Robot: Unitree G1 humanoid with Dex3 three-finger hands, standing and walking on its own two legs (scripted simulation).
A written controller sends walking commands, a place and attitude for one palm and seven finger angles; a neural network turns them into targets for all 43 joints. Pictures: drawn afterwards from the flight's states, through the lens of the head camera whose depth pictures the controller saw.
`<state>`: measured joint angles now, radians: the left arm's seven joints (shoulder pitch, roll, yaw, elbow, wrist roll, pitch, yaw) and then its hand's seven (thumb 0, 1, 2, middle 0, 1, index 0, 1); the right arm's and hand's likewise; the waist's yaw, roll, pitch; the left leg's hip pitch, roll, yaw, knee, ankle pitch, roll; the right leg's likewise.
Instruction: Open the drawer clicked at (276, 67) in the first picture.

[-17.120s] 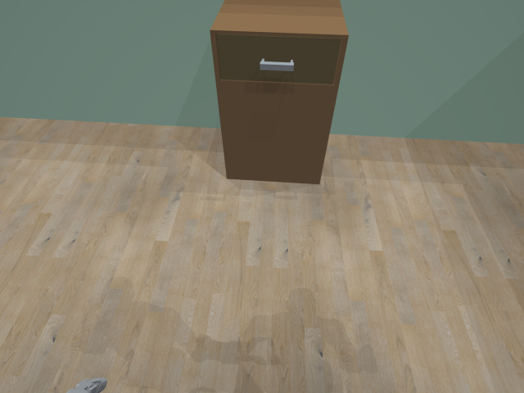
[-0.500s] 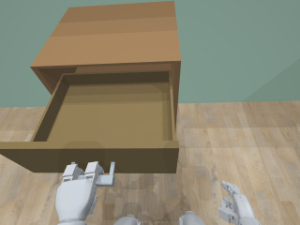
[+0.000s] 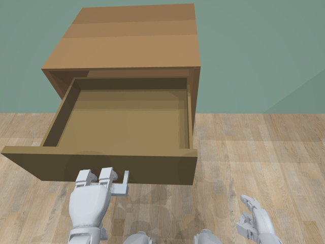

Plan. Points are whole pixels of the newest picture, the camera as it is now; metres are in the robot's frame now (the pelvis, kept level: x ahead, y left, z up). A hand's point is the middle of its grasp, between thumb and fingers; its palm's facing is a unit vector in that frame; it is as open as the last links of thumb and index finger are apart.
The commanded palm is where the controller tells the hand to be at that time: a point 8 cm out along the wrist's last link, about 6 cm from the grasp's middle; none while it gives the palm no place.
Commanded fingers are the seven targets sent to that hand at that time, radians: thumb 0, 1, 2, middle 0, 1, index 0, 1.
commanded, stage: lift the hand off the handle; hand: left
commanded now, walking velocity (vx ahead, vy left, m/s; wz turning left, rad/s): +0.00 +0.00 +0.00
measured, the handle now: (103, 181) +0.27 +0.18 -0.01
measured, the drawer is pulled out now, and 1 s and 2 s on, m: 0.30 0.30 0.30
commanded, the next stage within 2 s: none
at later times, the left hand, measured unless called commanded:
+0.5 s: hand (100, 199) +0.22 +0.18 -0.01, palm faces +0.02 -0.10 -0.99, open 13.6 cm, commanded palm +0.20 +0.17 +0.05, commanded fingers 0.00 -0.50 0.30 -0.30 -1.20 -0.30 -1.20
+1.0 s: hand (91, 194) +0.22 +0.19 +0.03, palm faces +0.02 -0.13 -0.99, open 13.5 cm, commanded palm +0.20 +0.19 +0.09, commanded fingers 0.00 -0.50 0.30 -0.30 -1.20 -0.30 -1.20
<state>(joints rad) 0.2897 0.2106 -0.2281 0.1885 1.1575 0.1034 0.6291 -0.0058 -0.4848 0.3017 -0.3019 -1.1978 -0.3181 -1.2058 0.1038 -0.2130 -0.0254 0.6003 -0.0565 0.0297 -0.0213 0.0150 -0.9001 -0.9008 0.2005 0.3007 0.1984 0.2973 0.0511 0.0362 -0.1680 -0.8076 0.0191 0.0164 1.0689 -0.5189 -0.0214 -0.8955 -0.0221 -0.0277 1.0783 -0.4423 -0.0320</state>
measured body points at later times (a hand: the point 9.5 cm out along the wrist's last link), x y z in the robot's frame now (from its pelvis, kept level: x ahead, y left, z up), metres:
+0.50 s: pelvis +0.00 +0.00 +0.02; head +0.05 -0.03 +0.46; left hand +0.22 +0.18 +0.04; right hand +0.21 -0.22 -0.09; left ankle +0.00 +0.14 -0.66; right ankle +0.05 -0.10 -0.66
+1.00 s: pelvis +0.02 +0.00 +0.04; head +0.05 -0.03 +0.48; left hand +0.22 +0.19 +0.08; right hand +0.23 -0.22 -0.06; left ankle +0.00 +0.14 -0.66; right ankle +0.05 -0.10 -0.66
